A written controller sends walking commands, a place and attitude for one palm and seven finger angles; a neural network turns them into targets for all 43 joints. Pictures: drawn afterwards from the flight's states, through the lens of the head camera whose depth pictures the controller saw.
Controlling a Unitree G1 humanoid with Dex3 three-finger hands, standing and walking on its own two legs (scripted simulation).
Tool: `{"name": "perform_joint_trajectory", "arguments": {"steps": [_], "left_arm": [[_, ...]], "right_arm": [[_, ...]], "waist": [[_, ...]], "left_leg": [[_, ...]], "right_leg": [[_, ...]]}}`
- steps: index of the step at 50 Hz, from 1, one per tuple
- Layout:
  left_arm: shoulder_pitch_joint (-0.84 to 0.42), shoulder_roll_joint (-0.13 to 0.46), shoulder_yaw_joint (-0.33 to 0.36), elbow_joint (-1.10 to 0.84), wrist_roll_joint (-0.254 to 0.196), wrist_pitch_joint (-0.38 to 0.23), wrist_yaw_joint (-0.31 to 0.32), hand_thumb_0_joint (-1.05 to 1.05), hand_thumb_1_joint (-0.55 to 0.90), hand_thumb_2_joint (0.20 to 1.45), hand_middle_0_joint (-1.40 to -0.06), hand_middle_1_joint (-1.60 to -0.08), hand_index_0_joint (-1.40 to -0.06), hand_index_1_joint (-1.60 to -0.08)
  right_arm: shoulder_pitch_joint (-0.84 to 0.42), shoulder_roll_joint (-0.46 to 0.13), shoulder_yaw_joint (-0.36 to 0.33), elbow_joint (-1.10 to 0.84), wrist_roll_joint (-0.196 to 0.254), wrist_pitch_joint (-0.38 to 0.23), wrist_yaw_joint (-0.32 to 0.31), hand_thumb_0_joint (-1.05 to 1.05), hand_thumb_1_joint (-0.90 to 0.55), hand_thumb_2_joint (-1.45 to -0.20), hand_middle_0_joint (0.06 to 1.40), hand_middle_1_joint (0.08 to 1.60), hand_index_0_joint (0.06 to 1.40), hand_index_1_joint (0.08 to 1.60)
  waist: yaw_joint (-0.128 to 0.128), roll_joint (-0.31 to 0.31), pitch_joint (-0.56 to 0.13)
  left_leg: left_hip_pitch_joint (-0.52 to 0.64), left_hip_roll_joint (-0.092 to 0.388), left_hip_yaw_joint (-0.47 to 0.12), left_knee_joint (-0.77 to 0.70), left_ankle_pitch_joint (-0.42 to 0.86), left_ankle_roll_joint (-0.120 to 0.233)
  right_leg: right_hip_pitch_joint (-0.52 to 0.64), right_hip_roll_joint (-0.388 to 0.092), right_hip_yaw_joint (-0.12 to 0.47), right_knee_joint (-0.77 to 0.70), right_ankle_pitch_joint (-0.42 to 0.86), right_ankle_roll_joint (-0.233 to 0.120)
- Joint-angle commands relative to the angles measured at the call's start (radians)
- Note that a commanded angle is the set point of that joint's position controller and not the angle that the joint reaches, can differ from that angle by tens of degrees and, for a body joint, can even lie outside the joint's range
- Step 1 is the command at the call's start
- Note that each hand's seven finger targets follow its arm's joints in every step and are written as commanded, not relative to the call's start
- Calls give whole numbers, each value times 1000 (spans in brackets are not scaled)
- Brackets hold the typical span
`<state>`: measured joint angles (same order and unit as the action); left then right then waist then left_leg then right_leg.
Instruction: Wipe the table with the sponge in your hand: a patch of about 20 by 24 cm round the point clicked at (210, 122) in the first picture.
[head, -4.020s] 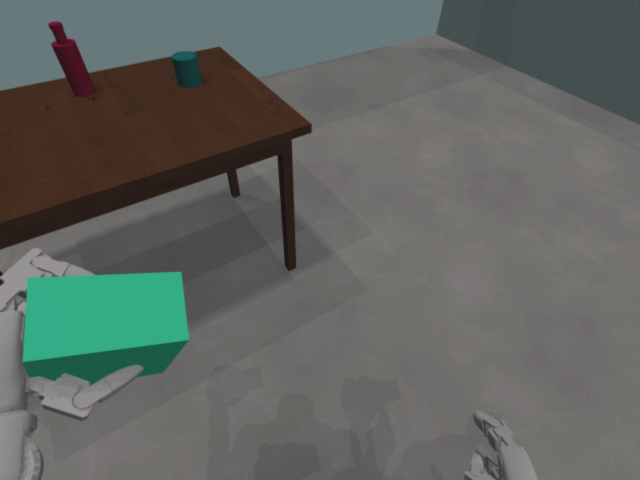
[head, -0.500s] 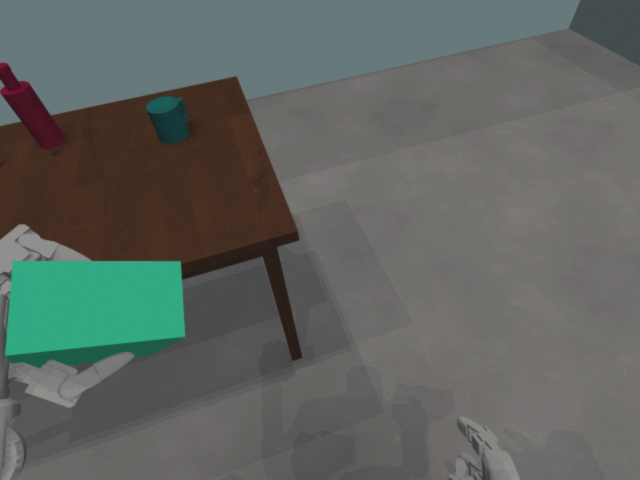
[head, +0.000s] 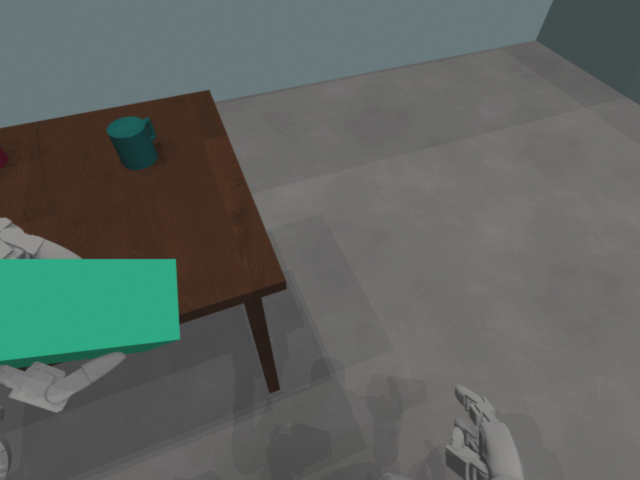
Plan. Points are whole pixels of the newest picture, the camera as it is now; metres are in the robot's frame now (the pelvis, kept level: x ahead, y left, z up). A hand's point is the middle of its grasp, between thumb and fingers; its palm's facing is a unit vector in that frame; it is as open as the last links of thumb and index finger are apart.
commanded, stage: take the last steps up to it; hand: left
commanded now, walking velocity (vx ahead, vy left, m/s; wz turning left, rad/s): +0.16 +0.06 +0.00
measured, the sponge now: (111, 314) +0.23 +0.20 +0.16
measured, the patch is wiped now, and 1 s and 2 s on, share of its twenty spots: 0.00 0.00 0.00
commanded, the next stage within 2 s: come to a stop and stand still in 0.02 s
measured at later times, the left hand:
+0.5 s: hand (95, 285) +0.25 +0.22 +0.17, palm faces +0.37 -0.80 -0.48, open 10.7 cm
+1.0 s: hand (95, 341) +0.21 +0.21 +0.16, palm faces +0.39 -0.83 -0.41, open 10.7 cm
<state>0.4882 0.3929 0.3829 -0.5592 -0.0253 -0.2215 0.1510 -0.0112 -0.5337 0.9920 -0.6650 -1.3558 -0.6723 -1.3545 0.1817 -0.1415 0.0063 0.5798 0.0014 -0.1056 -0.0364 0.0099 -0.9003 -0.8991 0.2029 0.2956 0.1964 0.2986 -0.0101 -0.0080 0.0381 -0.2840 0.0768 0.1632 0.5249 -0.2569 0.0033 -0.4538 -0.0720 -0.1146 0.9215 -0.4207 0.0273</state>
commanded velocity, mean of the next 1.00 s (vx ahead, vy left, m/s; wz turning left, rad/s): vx -0.03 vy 0.01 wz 0.00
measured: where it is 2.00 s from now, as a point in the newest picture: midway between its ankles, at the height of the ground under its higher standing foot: outside the picture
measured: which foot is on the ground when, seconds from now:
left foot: down 0.00-0.12, up 0.14-0.46, down 0.48-1.00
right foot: up 0.00-0.08, down 0.10-1.00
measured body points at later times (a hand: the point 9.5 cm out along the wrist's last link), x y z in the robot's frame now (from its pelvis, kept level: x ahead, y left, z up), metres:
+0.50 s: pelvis +0.04 -0.01 +0.00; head +0.08 -0.01 +0.45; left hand +0.23 +0.26 +0.20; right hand +0.23 -0.27 -0.08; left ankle +0.06 +0.11 -0.74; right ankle +0.05 -0.09 -0.73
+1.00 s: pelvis +0.00 -0.03 +0.00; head +0.00 -0.04 +0.45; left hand +0.18 +0.25 +0.18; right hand +0.15 -0.27 -0.10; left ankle +0.02 +0.10 -0.74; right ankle +0.01 -0.11 -0.73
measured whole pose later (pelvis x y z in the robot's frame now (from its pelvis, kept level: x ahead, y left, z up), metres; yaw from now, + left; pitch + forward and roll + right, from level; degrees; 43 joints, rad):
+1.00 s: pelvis +0.00 -0.03 +0.00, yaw +1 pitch -1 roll +0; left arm 0.48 0.35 0.31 -0.46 -0.04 -0.15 0.15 -0.01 -0.54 0.99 -0.67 -1.36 -0.67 -1.35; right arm 0.24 -0.22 0.01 0.65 0.00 -0.04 -0.07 0.01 -0.90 -0.90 0.21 0.30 0.20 0.30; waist 0.00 0.03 0.01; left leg -0.27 0.04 0.01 0.53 -0.24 -0.02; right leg -0.24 0.03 -0.11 0.52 -0.26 -0.06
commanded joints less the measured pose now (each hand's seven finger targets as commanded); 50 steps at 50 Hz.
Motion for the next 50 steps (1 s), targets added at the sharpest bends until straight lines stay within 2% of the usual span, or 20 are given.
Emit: {"name": "perform_joint_trajectory", "arguments": {"steps": [1,4,5,6,7,9,12,19,22,23,25,27,30,36,38,40,41,43,48,50], "left_arm": [[-8,134,99,-165,-15,-46,18,0,100,1300,-1200,-1600,-1200,-1600],[-75,142,97,-119,-3,-30,22,0,100,1300,-1200,-1600,-1200,-1600],[-103,164,100,-105,5,-28,24,0,100,1300,-1200,-1600,-1200,-1600],[-107,185,123,-76,-1,-22,29,0,100,1300,-1200,-1600,-1200,-1600],[-118,173,109,-82,-16,-22,23,0,100,1300,-1200,-1600,-1200,-1600],[-117,183,126,-115,-15,-29,27,0,100,1300,-1200,-1600,-1200,-1600],[-23,155,120,-111,-1,-46,37,0,100,1300,-1200,-1600,-1200,-1600],[62,163,139,-178,-4,-38,56,0,100,1300,-1200,-1600,-1200,-1600],[27,157,115,-213,-5,-26,55,0,100,1300,-1200,-1600,-1200,-1600],[-2,159,106,-228,-7,-26,56,0,100,1300,-1200,-1600,-1200,-1600],[-4,159,94,-216,-13,-36,43,0,100,1300,-1200,-1600,-1200,-1600],[-37,154,85,-186,-4,-46,30,0,100,1300,-1200,-1600,-1200,-1600],[-95,141,55,-234,6,-49,24,0,100,1300,-1200,-1600,-1200,-1600],[-73,133,56,-171,-9,-10,21,0,100,1300,-1200,-1600,-1200,-1600],[-84,123,55,-133,-9,-1,18,0,100,1300,-1200,-1600,-1200,-1600],[-66,142,62,-128,-28,18,15,0,100,1300,-1200,-1600,-1200,-1600],[-67,147,65,-119,-31,24,19,0,100,1300,-1200,-1600,-1200,-1600],[-84,143,63,-118,-30,25,24,0,100,1300,-1200,-1600,-1200,-1600],[-113,148,57,-108,-19,5,23,0,100,1300,-1200,-1600,-1200,-1600],[-84,140,54,-101,-18,-3,19,0,100,1300,-1200,-1600,-1200,-1600]], "right_arm": [[-35,-171,-47,-114,4,-42,-31,0,-900,-900,200,300,200,300],[-51,-167,-44,-109,6,-24,-46,0,-900,-900,200,300,200,300],[-49,-152,-43,-108,5,-15,-46,0,-900,-900,200,300,200,300],[-50,-131,-28,-117,4,-18,-43,0,-900,-900,200,300,200,300],[-52,-167,-51,-111,5,-22,-28,0,-900,-900,200,300,200,300],[-95,-135,-19,-103,7,-14,-21,0,-900,-900,200,300,200,300],[-94,-123,-10,-111,-2,1,-33,0,-900,-900,200,300,200,300],[-78,-136,-31,-165,-5,30,-45,0,-900,-900,200,300,200,300],[-52,-149,-41,-171,-4,44,-50,0,-900,-900,200,300,200,300],[-44,-161,-46,-171,-2,45,-55,0,-900,-900,200,300,200,300],[-48,-192,-59,-183,9,30,-56,0,-900,-900,200,300,200,300],[-47,-178,-44,-162,-16,11,-47,0,-900,-900,200,300,200,300],[-29,-179,-47,-145,-14,-23,-29,0,-900,-900,200,300,200,300],[-44,-183,-31,-134,-6,-28,-19,0,-900,-900,200,300,200,300],[-52,-172,-28,-136,1,-21,-20,0,-900,-900,200,300,200,300],[-54,-153,-27,-138,3,-8,-25,0,-900,-900,200,300,200,300],[-59,-146,-21,-129,2,-2,-26,0,-900,-900,200,300,200,300],[-67,-139,-9,-116,0,2,-30,0,-900,-900,200,300,200,300],[-65,-175,-24,-114,1,-3,-52,0,-900,-900,200,300,200,300],[-71,-170,-16,-121,-3,-2,-56,0,-900,-900,200,300,200,300]], "waist": [[6,210,-144],[12,107,-155],[4,-52,-150],[7,-255,-136],[19,-308,-142],[13,-122,-144],[6,-127,-173],[26,-123,-216],[4,-84,-223],[-1,-36,-227],[31,153,-180],[18,275,-145],[15,252,-181],[5,194,-149],[6,71,-140],[2,-93,-107],[3,-92,-82],[2,-100,-89],[13,-13,-94],[15,103,-80]], "left_leg": [[93,214,-151,-162,298,126],[-11,155,-95,-3,67,66],[-120,78,-42,172,-61,33],[-278,-47,-13,351,-257,-15],[-289,-48,-109,532,-285,-28],[-292,-22,-186,607,-232,-44],[-220,-31,-127,467,-173,-53],[-106,-58,-75,145,-92,-42],[50,-52,-88,-41,110,-37],[116,-3,-110,-93,287,-24],[143,203,-297,-152,543,64],[104,260,-375,-213,641,118],[182,214,-281,-159,629,99],[18,174,-238,-167,257,64],[-48,87,-156,-98,43,6],[-10,-14,-115,72,-76,-26],[-17,-30,-130,130,-85,-26],[-36,-34,-163,155,-72,-22],[71,24,-199,-74,105,9],[21,56,-238,-135,111,25]], "right_leg": [[119,40,-55,-231,63,13],[316,19,-22,-459,167,-10],[374,-117,182,-529,230,-67],[423,-293,470,-604,361,-157],[410,-356,538,-631,475,-184],[412,-339,401,-545,779,-199],[437,-256,164,-480,1016,-139],[457,-250,148,-452,997,-141],[376,-193,125,-409,813,-95],[334,-151,103,-379,680,-64],[197,-16,77,-306,97,-12],[126,38,68,-147,-114,-9],[129,52,70,-203,-21,-6],[323,63,44,-478,113,1],[348,12,115,-547,199,-23],[180,-132,310,-661,93,-97],[136,-172,351,-693,59,-124],[162,-174,311,-665,111,-138],[186,-56,212,-592,103,-60],[220,-9,171,-557,134,-38]]}}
